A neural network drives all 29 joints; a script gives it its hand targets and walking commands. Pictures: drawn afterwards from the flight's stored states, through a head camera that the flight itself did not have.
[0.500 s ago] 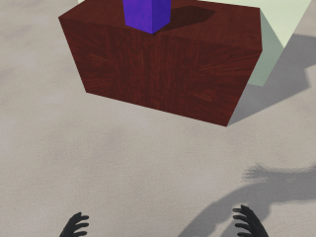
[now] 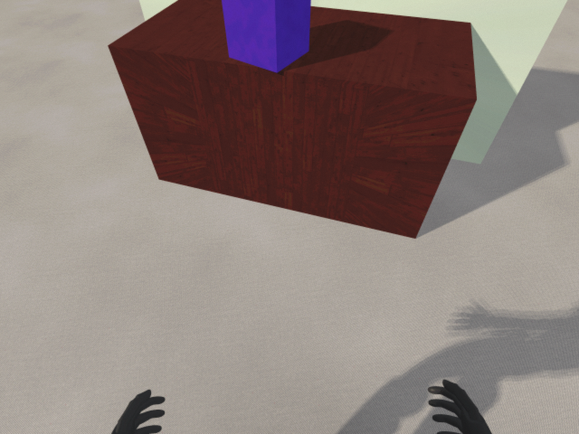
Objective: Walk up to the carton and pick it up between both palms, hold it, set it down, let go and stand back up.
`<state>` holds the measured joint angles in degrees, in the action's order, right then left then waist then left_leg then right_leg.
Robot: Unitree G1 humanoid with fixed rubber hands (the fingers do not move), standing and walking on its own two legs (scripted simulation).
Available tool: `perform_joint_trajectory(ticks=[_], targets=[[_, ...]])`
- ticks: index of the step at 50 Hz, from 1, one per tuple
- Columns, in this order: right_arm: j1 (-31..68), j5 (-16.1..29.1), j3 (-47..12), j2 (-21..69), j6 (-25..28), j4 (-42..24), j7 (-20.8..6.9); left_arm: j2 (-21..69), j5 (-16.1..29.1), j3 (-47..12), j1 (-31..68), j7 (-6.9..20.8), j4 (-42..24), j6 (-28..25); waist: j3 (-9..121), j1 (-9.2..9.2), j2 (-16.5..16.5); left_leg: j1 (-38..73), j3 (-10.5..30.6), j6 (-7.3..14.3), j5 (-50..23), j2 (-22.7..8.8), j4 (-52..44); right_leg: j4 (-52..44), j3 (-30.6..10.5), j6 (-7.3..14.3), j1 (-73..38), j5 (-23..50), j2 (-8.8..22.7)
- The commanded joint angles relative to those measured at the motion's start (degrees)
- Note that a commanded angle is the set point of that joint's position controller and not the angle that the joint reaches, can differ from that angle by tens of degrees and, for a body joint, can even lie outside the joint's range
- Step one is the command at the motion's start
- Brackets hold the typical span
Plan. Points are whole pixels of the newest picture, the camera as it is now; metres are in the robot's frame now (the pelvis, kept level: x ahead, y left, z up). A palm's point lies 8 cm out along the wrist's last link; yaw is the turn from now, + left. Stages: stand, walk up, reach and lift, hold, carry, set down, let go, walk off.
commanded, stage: stand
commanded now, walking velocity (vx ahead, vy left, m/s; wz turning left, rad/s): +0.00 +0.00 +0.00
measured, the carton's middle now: (267, 16) +1.31 +0.06 +0.05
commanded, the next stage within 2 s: walk up in 1.26 s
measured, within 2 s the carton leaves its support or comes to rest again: neither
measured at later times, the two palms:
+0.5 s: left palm out of the picture +0.10 +0.25 -0.10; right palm out of the picture +0.11 -0.24 -0.09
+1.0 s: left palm out of the picture +0.09 +0.25 -0.10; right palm out of the picture +0.09 -0.25 -0.10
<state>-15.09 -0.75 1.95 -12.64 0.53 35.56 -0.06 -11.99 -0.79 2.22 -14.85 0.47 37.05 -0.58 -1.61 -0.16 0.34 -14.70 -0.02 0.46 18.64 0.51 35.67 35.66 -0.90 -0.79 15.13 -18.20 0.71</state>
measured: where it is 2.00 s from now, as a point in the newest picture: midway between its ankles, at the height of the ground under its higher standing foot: outside the picture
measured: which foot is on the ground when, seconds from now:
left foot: down 0.00-1.00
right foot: down 0.00-1.00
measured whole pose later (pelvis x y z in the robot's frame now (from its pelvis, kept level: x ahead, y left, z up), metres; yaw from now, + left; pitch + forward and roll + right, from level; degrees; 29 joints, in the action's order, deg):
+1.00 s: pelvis +0.00 +0.00 +0.00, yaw -1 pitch -2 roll +0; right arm -16.1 -0.6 1.5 -13.5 0.5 39.1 0.2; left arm -12.9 -0.7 1.7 -16.2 0.0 40.3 -0.3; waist -2.5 -0.1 0.2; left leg -14.1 -0.7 0.5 16.9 0.3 32.9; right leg 33.1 -1.6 -0.8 15.0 -16.3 0.5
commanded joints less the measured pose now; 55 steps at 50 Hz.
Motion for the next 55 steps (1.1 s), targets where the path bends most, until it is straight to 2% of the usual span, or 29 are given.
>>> perform_joint_trajectory(ticks=[1, 3, 6, 8, 10, 12, 13, 14, 15, 18, 19, 21, 24, 26, 30, 31, 32, 35, 37, 38, 41, 43, 45, 47, 49, 51, 52, 54, 55], targets=[[0.7, -0.1, 1.7, -7.4, 1.4, -4.8, 0.2, -8.1, -0.1, 2.0, 0.5, -0.3, -5.0, -1.2, 1.9, -0.47, -1.0, 0.1, 6.9, 1.8, -8.6, -4.9, -8.0, -7.8, -5.8, 3.4, 0.0, 7.7, 4.3], [0.9, -0.1, 2.0, -7.3, 1.5, -4.3, 0.2, -8.1, -0.2, 1.9, 0.2, -0.2, -4.9, -1.2, 4.5, -0.26, 1.5, 0.6, 6.3, 1.8, -8.8, -5.2, -7.5, -7.0, -5.1, 2.9, -1.3, 8.5, 4.1], [1.2, -0.3, 1.6, -7.4, 1.4, -4.6, 0.2, -7.9, 0.1, 1.8, 0.5, -0.4, -4.4, -1.0, 4.5, -0.39, -1.4, 0.8, 6.4, 1.6, -8.0, -5.7, -7.7, -6.7, -5.3, 2.8, -1.5, 8.0, 3.9], [0.5, 0.1, 1.6, -7.5, 1.4, -4.0, 0.2, -7.5, 0.0, 1.8, 0.9, -0.5, -4.5, -1.0, 3.5, -0.05, 1.4, -1.2, 6.0, 1.4, -8.1, -5.1, -8.0, -7.5, -5.2, 2.8, -2.5, 9.2, 4.2], [0.7, -0.1, 1.4, -7.2, 1.0, -4.0, 0.3, -8.1, 0.0, 1.9, 0.2, -0.4, -4.5, -0.6, -0.5, -0.08, 1.2, -2.0, 6.4, 1.6, -5.3, -4.9, -8.9, -8.0, -5.4, 2.9, 0.9, 5.8, 4.0], [0.1, 0.0, 1.5, -7.5, 1.1, -3.5, 0.3, -7.7, 0.0, 1.5, 0.7, -0.5, -4.0, -0.9, 2.3, 0.11, -0.9, -0.5, 6.8, 1.4, -9.5, -5.3, -8.3, -7.6, -4.6, 2.8, -1.0, 9.1, 3.9], [0.0, 0.0, 1.6, -8.0, 1.0, -3.2, 0.3, -7.7, 0.0, 1.3, -0.5, -0.6, -4.0, -0.9, 3.0, -0.26, 0.8, 0.7, 6.0, 1.4, -8.5, -5.0, -8.3, -7.7, -5.0, 2.5, 0.2, 8.2, 3.7], [0.1, 0.3, 1.7, -7.6, 0.9, -3.2, 0.3, -8.5, 0.2, 1.6, 0.0, -0.6, -3.6, -0.8, 1.1, 0.42, -0.4, 0.0, 6.7, 1.5, -7.1, -5.2, -8.8, -7.7, -5.0, 2.6, 1.2, 6.3, 3.5], [0.3, 0.1, 1.6, -7.9, 1.0, -3.4, 0.4, -8.3, 0.2, 1.9, -0.9, -0.6, -3.6, -0.7, -0.2, -0.41, 0.4, -0.2, 6.5, 1.6, -7.4, -5.2, -8.7, -8.0, -5.4, 2.4, 2.0, 6.6, 3.8], [0.0, 0.0, 1.7, -8.3, 1.0, -2.9, 0.5, -8.1, 0.1, 1.7, -0.8, -0.5, -3.5, -0.9, 1.2, -0.30, -0.5, -0.6, 6.9, 1.9, -7.3, -5.4, -8.8, -7.9, -5.1, 2.6, 0.6, 7.0, 3.7], [-0.2, 0.2, 1.6, -7.8, 1.1, -2.8, 0.5, -8.0, 0.0, 1.8, -0.6, -0.4, -3.3, -0.8, -0.3, -0.18, -2.2, -1.6, 6.9, 1.9, -5.9, -5.7, -10.1, -7.6, -5.0, 2.5, 0.7, 6.4, 3.2], [1.0, -0.1, 1.7, -8.2, 1.1, -2.6, 0.5, -7.4, 0.0, 1.6, -1.0, -0.5, -3.4, -0.8, 0.6, -0.25, 0.7, -1.2, 6.8, 1.5, -5.5, -5.5, -9.4, -8.2, -5.4, 2.6, -0.4, 6.4, 3.7], [0.8, 0.1, 1.5, -7.7, 1.1, -2.9, 0.3, -8.4, 0.0, 1.7, -0.3, -0.5, -3.4, -0.8, 2.3, -0.46, 0.8, -0.9, 6.2, 1.3, -5.4, -5.1, -9.5, -7.7, -5.2, 2.7, -1.5, 6.8, 3.9], [0.5, 0.2, 1.5, -7.5, 1.0, -2.8, 0.3, -8.1, 0.1, 1.4, -0.5, -0.5, -3.3, -0.8, -0.1, 0.01, -1.4, -2.1, 7.1, 1.5, -4.4, -5.2, -9.9, -8.7, -5.4, 2.7, 0.3, 5.3, 3.8], [0.1, 0.1, 1.5, -7.5, 1.1, -2.5, 0.3, -8.4, 0.0, 1.3, -0.6, -0.6, -2.5, -0.8, 0.8, 0.11, 1.5, -0.8, 6.4, 1.6, -3.7, -5.0, -9.8, -9.4, -6.1, 2.9, 1.0, 3.8, 3.9], [0.1, 0.2, 1.4, -7.7, 1.0, -2.3, 0.3, -8.5, 0.1, 1.6, -0.4, -0.6, -2.8, -0.8, -0.8, -0.22, -0.9, -0.9, 6.7, 1.6, -3.9, -5.1, -9.6, -9.5, -6.1, 2.7, 1.6, 3.8, 4.0], [0.3, 0.1, 1.5, -7.7, 0.9, -2.5, 0.3, -8.2, 0.2, 1.4, -0.9, -0.6, -2.3, -0.8, -2.0, -0.06, 0.4, -1.2, 6.7, 1.7, -3.8, -5.2, -10.1, -9.6, -6.1, 2.5, 2.3, 4.0, 3.7], [-0.3, -0.2, 1.4, -7.9, 1.0, -2.0, 0.5, -8.0, -0.1, 1.6, -1.4, -0.5, -2.1, -0.8, -1.8, -0.46, -1.7, -1.4, 6.3, 1.7, -3.9, -5.2, -10.9, -9.5, -5.7, 2.3, 1.1, 5.4, 3.5], [0.4, 0.1, 1.5, -8.9, 1.2, -2.3, 0.5, -8.4, 0.1, 1.6, -1.8, -0.4, -2.0, -1.0, 1.4, -0.61, 0.0, 0.7, 6.1, 1.6, -5.4, -5.0, -10.1, -9.1, -6.1, 2.6, 0.3, 5.6, 3.5], [0.4, 0.2, 1.3, -8.1, 1.2, -2.2, 0.4, -8.6, 0.0, 1.6, -1.8, -0.4, -1.8, -1.1, 1.0, -0.39, -1.5, 0.3, 5.8, 1.5, -5.8, -4.9, -9.5, -9.5, -6.2, 2.7, 0.5, 6.5, 3.9], [-0.9, 0.2, 1.4, -8.0, 1.1, -1.7, 0.4, -8.4, 0.2, 1.5, -0.7, -0.4, -2.1, -1.0, -0.8, 0.35, 0.3, -0.8, 6.0, 1.9, -6.0, -5.0, -10.0, -9.7, -6.3, 2.6, 1.4, 7.1, 3.7], [-0.9, 0.1, 1.4, -8.3, 1.0, -1.7, 0.4, -9.0, 0.2, 1.7, -1.2, -0.5, -1.7, -0.9, 0.7, 0.33, -1.4, -0.5, 6.2, 1.7, -5.7, -5.0, -10.0, -9.3, -6.0, 2.6, 0.6, 7.0, 3.7], [-0.9, 0.2, 1.6, -8.4, 1.1, -1.7, 0.5, -8.1, 0.1, 1.3, -1.4, -0.7, -1.8, -0.7, -0.2, 0.11, 1.4, -1.5, 6.8, 1.8, -4.5, -5.4, -11.0, -8.9, -5.8, 2.6, -0.4, 6.0, 3.4], [-0.1, 0.1, 1.5, -8.1, 1.2, -1.4, 0.5, -8.1, 0.0, 1.4, -1.3, -0.7, -1.4, -0.9, 2.7, -0.15, 0.9, -0.1, 6.1, 1.5, -6.2, -5.1, -10.4, -8.5, -5.7, 2.7, -1.6, 7.5, 3.7], [-0.7, 0.2, 1.4, -7.5, 1.1, -1.5, 0.5, -9.1, 0.0, 1.5, -2.5, -0.7, -1.2, -1.0, 3.0, -0.62, -3.3, 1.0, 5.5, 1.4, -6.4, -5.1, -8.9, -9.8, -6.0, 2.6, -0.3, 6.9, 4.3], [-0.8, 0.2, 1.4, -8.3, 1.0, -1.4, 0.5, -8.6, 0.1, 1.7, -1.2, -0.8, -1.1, -1.0, 2.3, 0.21, -0.9, 1.4, 5.6, 1.6, -7.2, -5.3, -9.6, -9.7, -6.4, 2.7, 0.6, 7.4, 4.2], [-1.2, 0.3, 1.1, -8.0, 1.0, -1.0, 0.6, -8.9, 0.3, 1.6, -0.6, -0.8, -1.2, -0.9, 1.3, 0.35, -1.9, -0.1, 5.7, 1.4, -6.7, -5.2, -10.3, -9.3, -6.0, 2.6, -0.2, 7.3, 4.0], [-0.9, 0.3, 1.2, -8.4, 1.1, -0.9, 0.6, -8.3, 0.2, 1.5, -0.8, -0.9, -1.0, -0.8, 0.9, 0.05, -1.2, -0.4, 6.4, 1.7, -9.3, -5.6, -10.2, -8.6, -5.5, 2.3, -1.0, 9.3, 3.7], [-0.5, 0.3, 1.2, -8.6, 1.2, -0.6, 0.6, -8.1, 0.2, 1.4, -1.3, -0.8, -0.9, -0.8, 0.9, -0.56, 1.1, -0.4, 6.4, 1.7, -8.5, -5.8, -10.6, -8.5, -5.7, 2.5, -1.2, 8.9, 3.8]])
